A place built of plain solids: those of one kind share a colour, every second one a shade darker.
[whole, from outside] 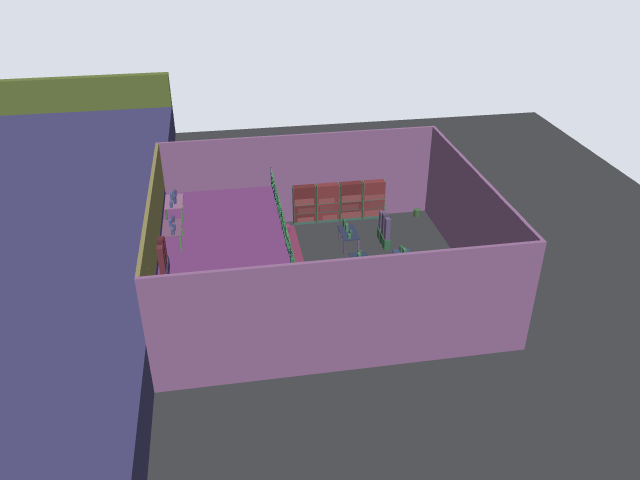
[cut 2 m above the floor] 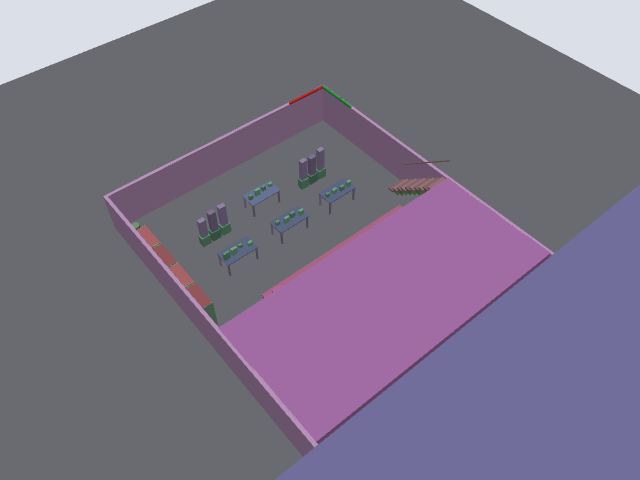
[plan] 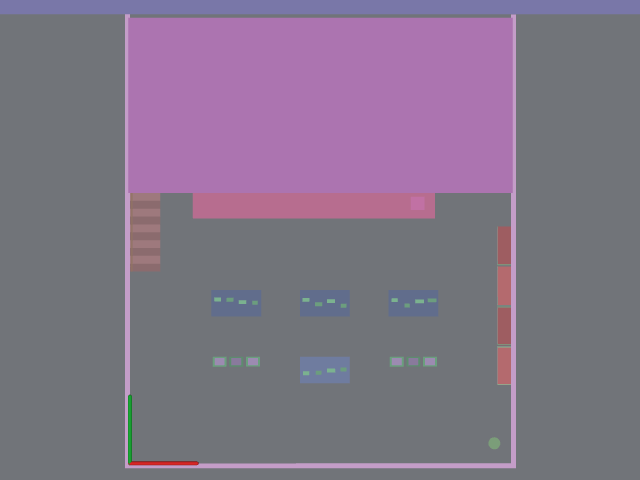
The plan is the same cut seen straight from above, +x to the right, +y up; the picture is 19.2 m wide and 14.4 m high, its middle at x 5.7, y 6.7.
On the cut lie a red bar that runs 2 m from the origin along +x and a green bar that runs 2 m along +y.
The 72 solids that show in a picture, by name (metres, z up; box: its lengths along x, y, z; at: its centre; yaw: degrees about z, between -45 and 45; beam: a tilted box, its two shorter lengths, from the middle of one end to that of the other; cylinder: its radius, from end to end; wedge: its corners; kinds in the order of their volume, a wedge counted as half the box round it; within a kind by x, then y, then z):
{
 "street_ground_1": {"box": [39.8, 12.65, 2.15], "at": [5.71, 19.8, 1.03]},
 "upper_1": {"box": [11.53, 5.26, 2.15], "at": [5.71, 10.74, 1.03]},
 "wall_1": {"box": [0.15, 13.62, 4.74], "at": [-0.07, 6.66, 2.32]},
 "wall_2": {"box": [4.22, 0.15, 4.74], "at": [1.96, -0.07, 2.32]},
 "wall_3": {"box": [1.5, 0.15, 4.74], "at": [4.52, -0.07, 2.32]},
 "wall_4": {"box": [6.61, 0.15, 4.74], "at": [8.28, -0.07, 2.32]},
 "wall_5": {"box": [0.15, 13.62, 4.74], "at": [11.51, 6.66, 2.32]},
 "street_hedge_1": {"box": [0.6, 12.65, 2.2], "at": [25.32, 19.8, 3.2]},
 "window_wall_1": {"box": [0.7, 0.15, 2.59], "at": [0.35, 13.39, 3.4]},
 "window_wall_2": {"box": [1.2, 0.15, 2.59], "at": [1.3, 13.39, 3.4]},
 "window_wall_3": {"box": [9.53, 0.15, 2.59], "at": [6.67, 13.39, 3.4]},
 "shelves_body_1": {"box": [0.4, 1.16, 2.1], "at": [11.23, 2.92, 1.0]},
 "shelves_body_2": {"box": [0.4, 1.16, 2.1], "at": [11.23, 4.12, 1.0]},
 "shelves_body_3": {"box": [0.4, 1.16, 2.1], "at": [11.23, 5.33, 1.0]},
 "shelves_body_4": {"box": [0.4, 1.16, 2.1], "at": [11.23, 6.53, 1.0]},
 "shelves_goods_1": {"box": [0.41, 0.74, 0.33], "at": [11.23, 2.78, 0.78]},
 "shelves_goods_2": {"box": [0.41, 1.04, 0.28], "at": [11.23, 2.92, 1.23]},
 "shelves_goods_3": {"box": [0.41, 0.98, 0.36], "at": [11.23, 2.93, 0.31]},
 "shelves_goods_4": {"box": [0.41, 1.06, 0.36], "at": [11.23, 4.13, 0.31]},
 "shelves_goods_5": {"box": [0.41, 1.01, 0.36], "at": [11.23, 4.13, 1.27]},
 "shelves_goods_6": {"box": [0.41, 0.91, 0.31], "at": [11.23, 4.19, 0.77]},
 "shelves_goods_7": {"box": [0.41, 0.75, 0.28], "at": [11.23, 5.24, 0.27]},
 "shelves_goods_8": {"box": [0.41, 0.77, 0.32], "at": [11.23, 5.4, 0.77]},
 "shelves_goods_9": {"box": [0.41, 0.8, 0.28], "at": [11.23, 5.41, 1.23]},
 "shelves_goods_10": {"box": [0.41, 0.88, 0.3], "at": [11.23, 6.45, 0.76]},
 "shelves_goods_11": {"box": [0.41, 0.86, 0.25], "at": [11.23, 6.49, 0.26]},
 "shelves_goods_12": {"box": [0.41, 0.98, 0.34], "at": [11.23, 6.55, 1.26]},
 "case_trunk_1": {"box": [0.3, 0.22, 1.17], "at": [2.69, 3.05, 1.08]},
 "case_trunk_2": {"box": [0.3, 0.22, 1.02], "at": [3.19, 3.05, 1.01]},
 "case_trunk_3": {"box": [0.3, 0.22, 1.09], "at": [3.69, 3.05, 1.04]},
 "case_trunk_4": {"box": [0.3, 0.22, 1.11], "at": [8.0, 3.05, 1.05]},
 "case_trunk_5": {"box": [0.3, 0.22, 1.08], "at": [8.5, 3.05, 1.04]},
 "case_trunk_6": {"box": [0.3, 0.22, 0.94], "at": [9.0, 3.05, 0.97]},
 "case_base_1": {"box": [0.42, 0.3, 0.55], "at": [2.69, 3.05, 0.23]},
 "case_base_2": {"box": [0.42, 0.3, 0.55], "at": [3.19, 3.05, 0.23]},
 "case_base_3": {"box": [0.42, 0.3, 0.55], "at": [3.69, 3.05, 0.23]},
 "case_base_4": {"box": [0.42, 0.3, 0.55], "at": [8.0, 3.05, 0.23]},
 "case_base_5": {"box": [0.42, 0.3, 0.55], "at": [8.5, 3.05, 0.23]},
 "case_base_6": {"box": [0.42, 0.3, 0.55], "at": [9.0, 3.05, 0.23]},
 "counter_top_1": {"box": [7.27, 0.78, 0.04], "at": [5.51, 7.73, 1.02]},
 "stair_step_1": {"box": [0.96, 0.28, 0.08], "at": [0.43, 5.89, 0.15]},
 "stair_step_2": {"box": [0.96, 0.28, 0.08], "at": [0.43, 6.12, 0.34]},
 "stair_step_3": {"box": [0.96, 0.28, 0.08], "at": [0.43, 6.36, 0.53]},
 "stair_step_4": {"box": [0.96, 0.28, 0.08], "at": [0.43, 6.6, 0.72]},
 "stair_step_5": {"box": [0.96, 0.28, 0.08], "at": [0.43, 6.83, 0.92]},
 "stair_step_6": {"box": [0.96, 0.28, 0.08], "at": [0.43, 7.07, 1.11]},
 "stair_step_7": {"box": [0.96, 0.28, 0.08], "at": [0.43, 7.3, 1.3]},
 "stair_step_8": {"box": [0.96, 0.28, 0.08], "at": [0.43, 7.54, 1.49]},
 "stair_step_9": {"box": [0.96, 0.28, 0.08], "at": [0.43, 7.78, 1.68]},
 "stair_step_10": {"box": [0.96, 0.26, 0.08], "at": [0.43, 8.0, 1.87]},
 "top_1": {"box": [1.5, 0.8, 0.04], "at": [3.19, 4.8, 0.74]},
 "top_2": {"box": [1.5, 0.8, 0.04], "at": [5.84, 2.8, 0.74]},
 "top_3": {"box": [1.5, 0.8, 0.04], "at": [5.84, 4.8, 0.74]},
 "top_4": {"box": [1.5, 0.8, 0.04], "at": [8.5, 4.8, 0.74]},
 "shelves_shelf_1": {"box": [0.41, 1.1, 0.18], "at": [11.22, 5.33, 0.04]},
 "shelves_shelf_2": {"box": [0.41, 1.1, 0.18], "at": [11.22, 6.53, 0.04]},
 "back_stallriser_1": {"box": [9.53, 0.05, 0.3], "at": [6.67, 13.34, 2.25]},
 "upper_case_trunk_1": {"box": [0.3, 0.22, 1.1], "at": [3.45, 13.01, 3.15]},
 "upper_case_trunk_2": {"box": [0.3, 0.22, 1.18], "at": [3.95, 13.01, 3.19]},
 "shelves_cheek_1": {"box": [0.41, 0.032, 2.1], "at": [11.22, 3.49, 1.0]},
 "shelves_cheek_2": {"box": [0.41, 0.032, 2.1], "at": [11.22, 4.69, 1.0]},
 "shelves_cheek_3": {"box": [0.41, 0.032, 2.1], "at": [11.22, 5.89, 1.0]},
 "shelves_cheek_4": {"box": [0.41, 0.032, 2.1], "at": [11.22, 7.09, 1.0]},
 "upper_top_1": {"box": [1.5, 0.8, 0.04], "at": [6.45, 12.76, 2.84]},
 "upper_top_2": {"box": [1.5, 0.8, 0.04], "at": [8.95, 12.76, 2.84]},
 "stair_wall_rail_1": {"wedge": [[0.04, 5.75, 1.1], [0.04, 5.75, 1.15], [0.04, 8.11, 3.01], [0.04, 8.11, 3.06], [0.07, 5.75, 1.1], [0.07, 5.75, 1.15], [0.07, 8.11, 3.01], [0.07, 8.11, 3.06]]},
 "till_1": {"box": [0.42, 0.4, 0.28], "at": [8.63, 7.8, 1.18]},
 "clock_1": {"box": [0.25, 0.12, 0.33], "at": [6.03, 2.79, 0.92]},
 "clock_2": {"box": [0.24, 0.12, 0.3], "at": [6.03, 4.87, 0.91]},
 "clock_3": {"box": [0.27, 0.12, 0.35], "at": [8.69, 4.86, 0.93]},
 "clock_4": {"box": [0.27, 0.12, 0.39], "at": [9.06, 4.89, 0.95]},
 "plant_pot_1": {"cylinder": 0.18, "from": [10.93, 0.6, 0.0], "to": [10.93, 0.6, 0.38]}
}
